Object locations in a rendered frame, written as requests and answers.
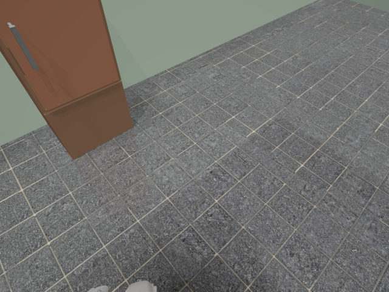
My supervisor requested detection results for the cupboard door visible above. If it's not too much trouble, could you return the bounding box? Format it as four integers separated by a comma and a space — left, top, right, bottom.
0, 0, 119, 110

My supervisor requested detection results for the handle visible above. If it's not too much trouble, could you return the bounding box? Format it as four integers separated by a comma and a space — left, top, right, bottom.
7, 23, 38, 71

